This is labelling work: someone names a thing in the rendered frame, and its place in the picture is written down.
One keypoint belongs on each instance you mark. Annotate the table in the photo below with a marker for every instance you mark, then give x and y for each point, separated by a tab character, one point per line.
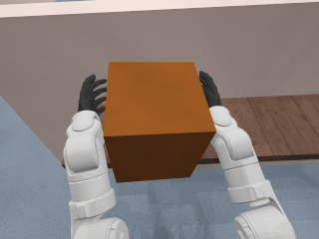
280	128

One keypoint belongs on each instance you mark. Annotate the robot right upper arm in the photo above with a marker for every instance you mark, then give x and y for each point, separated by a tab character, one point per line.
262	223

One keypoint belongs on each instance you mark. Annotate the robot left upper arm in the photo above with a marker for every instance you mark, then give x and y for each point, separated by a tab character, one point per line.
108	228

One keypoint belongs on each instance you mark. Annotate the robot right forearm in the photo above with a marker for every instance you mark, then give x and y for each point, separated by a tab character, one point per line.
246	183

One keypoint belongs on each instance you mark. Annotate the robot left hand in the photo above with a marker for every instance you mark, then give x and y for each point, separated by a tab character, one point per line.
87	100

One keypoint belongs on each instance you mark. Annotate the robot left forearm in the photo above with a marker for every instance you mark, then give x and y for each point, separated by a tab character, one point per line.
87	170

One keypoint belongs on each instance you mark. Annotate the carton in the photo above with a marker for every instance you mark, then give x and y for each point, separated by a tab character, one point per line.
157	120

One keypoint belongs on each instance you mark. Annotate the robot right hand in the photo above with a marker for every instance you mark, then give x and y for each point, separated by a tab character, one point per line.
210	90

